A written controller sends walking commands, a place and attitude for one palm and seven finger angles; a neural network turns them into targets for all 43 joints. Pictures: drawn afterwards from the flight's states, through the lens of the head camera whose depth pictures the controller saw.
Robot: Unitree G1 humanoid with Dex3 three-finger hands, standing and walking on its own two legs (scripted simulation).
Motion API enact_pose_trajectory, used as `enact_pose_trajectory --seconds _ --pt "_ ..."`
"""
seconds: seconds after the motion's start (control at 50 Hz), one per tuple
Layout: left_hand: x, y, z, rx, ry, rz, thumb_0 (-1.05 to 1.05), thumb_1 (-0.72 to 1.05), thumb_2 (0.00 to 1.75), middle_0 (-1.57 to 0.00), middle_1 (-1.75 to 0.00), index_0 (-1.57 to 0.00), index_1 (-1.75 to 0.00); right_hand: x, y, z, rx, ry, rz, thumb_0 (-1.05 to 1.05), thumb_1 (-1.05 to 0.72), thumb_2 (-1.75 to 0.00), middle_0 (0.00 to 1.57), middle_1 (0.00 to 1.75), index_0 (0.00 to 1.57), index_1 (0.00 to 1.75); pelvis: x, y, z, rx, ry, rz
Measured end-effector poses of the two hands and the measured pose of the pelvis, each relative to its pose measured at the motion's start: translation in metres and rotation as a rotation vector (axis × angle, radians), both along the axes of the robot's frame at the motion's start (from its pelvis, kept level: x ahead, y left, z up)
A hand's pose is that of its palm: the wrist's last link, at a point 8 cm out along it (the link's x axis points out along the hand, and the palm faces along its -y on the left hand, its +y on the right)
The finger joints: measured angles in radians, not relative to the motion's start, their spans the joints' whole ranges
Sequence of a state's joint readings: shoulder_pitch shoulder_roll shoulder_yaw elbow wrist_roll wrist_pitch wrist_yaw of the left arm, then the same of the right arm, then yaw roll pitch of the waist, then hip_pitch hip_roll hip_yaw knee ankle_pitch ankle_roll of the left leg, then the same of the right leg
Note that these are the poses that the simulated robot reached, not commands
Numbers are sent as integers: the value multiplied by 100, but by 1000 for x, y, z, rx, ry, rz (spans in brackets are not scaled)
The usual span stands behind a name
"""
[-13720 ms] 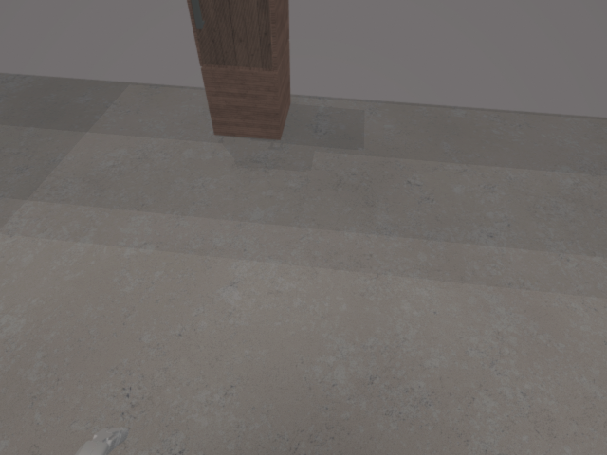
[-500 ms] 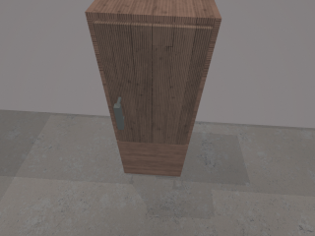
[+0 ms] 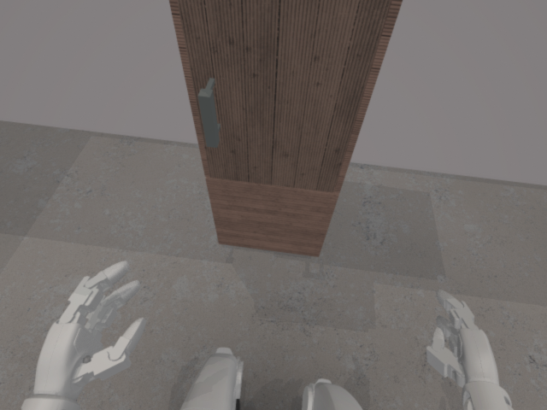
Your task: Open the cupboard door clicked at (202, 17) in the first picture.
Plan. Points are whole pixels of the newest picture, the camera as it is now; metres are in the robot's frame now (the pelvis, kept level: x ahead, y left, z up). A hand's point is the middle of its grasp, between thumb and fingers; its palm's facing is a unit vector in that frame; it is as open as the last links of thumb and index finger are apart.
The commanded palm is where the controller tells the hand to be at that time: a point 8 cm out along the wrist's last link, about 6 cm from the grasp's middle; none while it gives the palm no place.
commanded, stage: raise the hand with hooked fingers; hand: left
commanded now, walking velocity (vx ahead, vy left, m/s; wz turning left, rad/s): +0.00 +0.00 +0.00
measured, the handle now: (212, 113) +0.65 +0.20 +0.01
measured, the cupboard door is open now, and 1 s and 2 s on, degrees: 0 0 0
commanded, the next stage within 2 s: move the hooked fingers beside the handle in 1.62 s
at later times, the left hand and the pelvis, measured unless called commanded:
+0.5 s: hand (98, 284) +0.26 +0.27 +0.03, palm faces -0.01 -1.00 -0.06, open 12.0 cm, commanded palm +0.24 +0.32 +0.04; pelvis +0.00 +0.05 +0.00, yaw -2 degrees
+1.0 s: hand (73, 267) +0.28 +0.31 +0.04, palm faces -0.04 -1.00 -0.07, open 13.9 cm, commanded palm +0.26 +0.36 +0.04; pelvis +0.00 +0.06 +0.00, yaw -2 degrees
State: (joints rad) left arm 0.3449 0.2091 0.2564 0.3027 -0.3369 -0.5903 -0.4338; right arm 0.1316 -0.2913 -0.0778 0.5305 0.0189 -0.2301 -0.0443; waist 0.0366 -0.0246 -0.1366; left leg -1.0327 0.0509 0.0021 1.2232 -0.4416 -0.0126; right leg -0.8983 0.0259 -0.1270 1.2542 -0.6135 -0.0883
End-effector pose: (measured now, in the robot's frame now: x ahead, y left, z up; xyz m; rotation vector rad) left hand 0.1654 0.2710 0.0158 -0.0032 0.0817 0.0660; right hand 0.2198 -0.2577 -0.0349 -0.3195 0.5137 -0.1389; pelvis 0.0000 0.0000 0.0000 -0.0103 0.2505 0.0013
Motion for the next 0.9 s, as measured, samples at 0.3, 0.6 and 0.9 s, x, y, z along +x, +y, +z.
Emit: enact_pose_trajectory --seconds 0.3,0.6,0.9 --pt "76 13 18 -3 59 -152 1 19 60 -25 -76 -25 -75 -87 57 -54 136 253 -115 1 -90 -90 21 30 20 30 -8 24 1 -41 35 -19" --pt "79 57 5 23 -7 -140 0 -16 45 -27 -98 -27 -98 -76 50 -39 -7 263 -110 1 -90 -90 21 30 20 30 1 57 -3 -67 77 -16" --pt "88 92 17 47 0 -94 -1 -45 32 -29 -117 -29 -117 -39 83 -24 23 191 2 1 -90 -90 21 30 20 30 1 63 2 -78 71 -1"
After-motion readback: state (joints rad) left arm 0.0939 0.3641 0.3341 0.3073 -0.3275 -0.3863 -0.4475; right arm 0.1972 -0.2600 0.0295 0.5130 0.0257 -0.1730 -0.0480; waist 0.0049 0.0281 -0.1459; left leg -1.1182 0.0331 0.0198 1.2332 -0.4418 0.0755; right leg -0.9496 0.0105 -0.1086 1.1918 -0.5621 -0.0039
